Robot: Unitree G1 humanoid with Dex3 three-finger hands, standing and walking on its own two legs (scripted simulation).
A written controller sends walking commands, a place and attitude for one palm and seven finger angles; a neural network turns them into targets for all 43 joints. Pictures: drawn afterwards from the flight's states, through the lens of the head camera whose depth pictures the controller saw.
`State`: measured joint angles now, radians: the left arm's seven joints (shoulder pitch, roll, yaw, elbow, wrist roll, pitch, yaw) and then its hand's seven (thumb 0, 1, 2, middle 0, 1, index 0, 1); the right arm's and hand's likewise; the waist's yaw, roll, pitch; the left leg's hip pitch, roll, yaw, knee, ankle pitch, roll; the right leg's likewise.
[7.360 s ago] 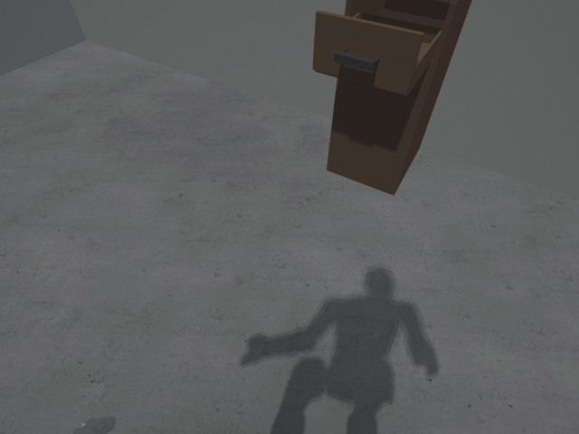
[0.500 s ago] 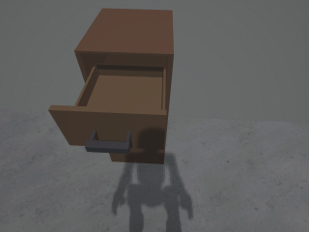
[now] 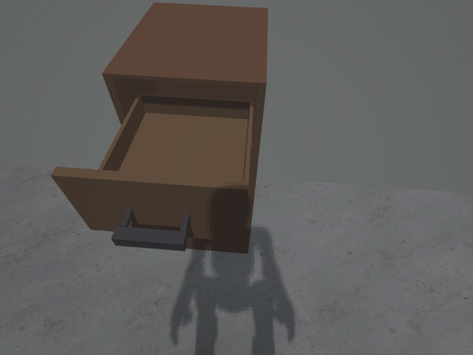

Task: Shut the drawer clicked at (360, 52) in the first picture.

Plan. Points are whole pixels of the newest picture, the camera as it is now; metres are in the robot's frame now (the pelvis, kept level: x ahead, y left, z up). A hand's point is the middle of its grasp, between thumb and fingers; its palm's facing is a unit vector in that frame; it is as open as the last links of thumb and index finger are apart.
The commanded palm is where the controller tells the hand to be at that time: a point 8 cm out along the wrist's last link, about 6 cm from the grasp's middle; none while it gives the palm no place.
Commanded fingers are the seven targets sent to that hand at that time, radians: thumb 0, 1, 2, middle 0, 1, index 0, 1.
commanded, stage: come to a stop and stand still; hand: left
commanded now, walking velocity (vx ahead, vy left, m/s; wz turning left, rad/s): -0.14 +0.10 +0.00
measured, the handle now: (154, 227) +0.32 +0.18 +0.02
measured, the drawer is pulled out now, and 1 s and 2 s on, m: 0.30 0.30 0.30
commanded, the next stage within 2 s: look again from close up in 0.86 s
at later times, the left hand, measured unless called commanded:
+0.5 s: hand out of the picture +0.05 +0.16 -0.16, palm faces -0.01 -0.97 -0.26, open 7.4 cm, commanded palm none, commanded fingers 0.00 0.90 0.90 -0.20 -0.30 -0.20 -0.30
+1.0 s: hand out of the picture +0.03 +0.15 -0.16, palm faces -0.03 -0.98 -0.20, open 7.3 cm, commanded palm none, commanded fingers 0.00 0.90 0.90 -0.20 -0.30 -0.20 -0.30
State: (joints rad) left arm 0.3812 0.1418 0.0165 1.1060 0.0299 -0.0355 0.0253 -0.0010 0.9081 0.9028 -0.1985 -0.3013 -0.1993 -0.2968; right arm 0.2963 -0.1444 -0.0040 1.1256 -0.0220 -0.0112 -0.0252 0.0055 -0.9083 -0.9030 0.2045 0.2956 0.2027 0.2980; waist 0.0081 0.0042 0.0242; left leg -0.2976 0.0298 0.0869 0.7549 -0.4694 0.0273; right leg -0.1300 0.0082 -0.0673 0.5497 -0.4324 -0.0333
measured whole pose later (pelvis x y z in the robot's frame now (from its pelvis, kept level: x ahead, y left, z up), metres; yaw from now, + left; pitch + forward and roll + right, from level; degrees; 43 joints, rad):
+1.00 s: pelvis +0.01 -0.03 +0.01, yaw -1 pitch -1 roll +1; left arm 0.29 0.17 -0.02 1.06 0.00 -0.01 0.03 0.00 0.92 0.90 -0.20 -0.30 -0.20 -0.30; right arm 0.36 -0.15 0.03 1.13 -0.02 -0.01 -0.02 0.01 -0.91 -0.90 0.20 0.30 0.20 0.30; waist -0.02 0.00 0.04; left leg -0.20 0.03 0.08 0.44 -0.23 -0.01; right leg -0.18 0.01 -0.06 0.47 -0.27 -0.04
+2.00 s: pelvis -0.01 -0.02 -0.06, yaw +1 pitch +10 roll +0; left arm 0.65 0.14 0.00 -0.07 -0.16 -0.58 -0.21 0.01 0.91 0.90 -0.45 -0.57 -0.39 -0.55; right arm 0.12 -0.26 -0.07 0.51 0.00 -0.27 0.01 0.01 -0.91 -0.90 0.20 0.30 0.20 0.30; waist 0.03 -0.01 -0.14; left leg -0.76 0.03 0.04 1.05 -0.47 0.01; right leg -0.71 -0.03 -0.10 1.05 -0.52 -0.04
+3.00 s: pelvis +0.01 -0.01 -0.02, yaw +2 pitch +4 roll -2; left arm 0.77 0.21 0.06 -0.51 -0.22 -0.18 -0.21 0.01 0.90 0.90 -1.37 -1.57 -1.37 -1.57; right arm 0.21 -0.19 0.05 0.50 0.05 -0.27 -0.03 0.01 -0.90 -0.90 0.21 0.30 0.21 0.30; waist 0.05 0.06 -0.11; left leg -0.49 0.02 0.02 0.84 -0.42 0.02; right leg -0.41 -0.03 -0.11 0.79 -0.44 -0.01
